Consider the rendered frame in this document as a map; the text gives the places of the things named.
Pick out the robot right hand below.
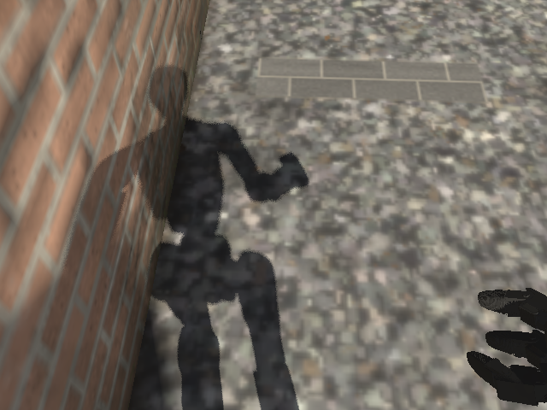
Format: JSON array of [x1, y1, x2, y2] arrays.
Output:
[[467, 288, 547, 406]]

